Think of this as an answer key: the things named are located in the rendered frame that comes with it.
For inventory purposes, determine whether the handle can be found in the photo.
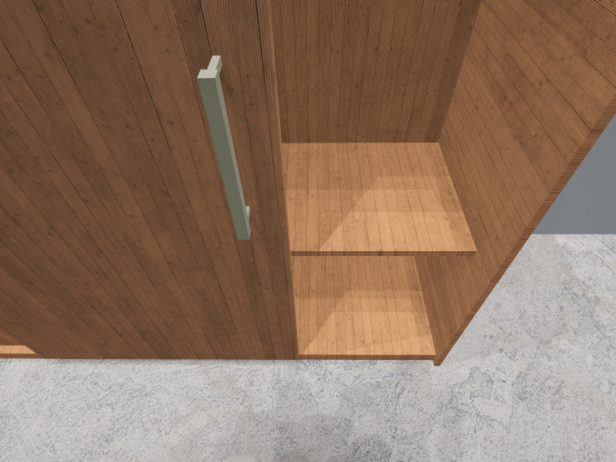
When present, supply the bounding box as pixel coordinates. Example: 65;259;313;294
197;56;250;240

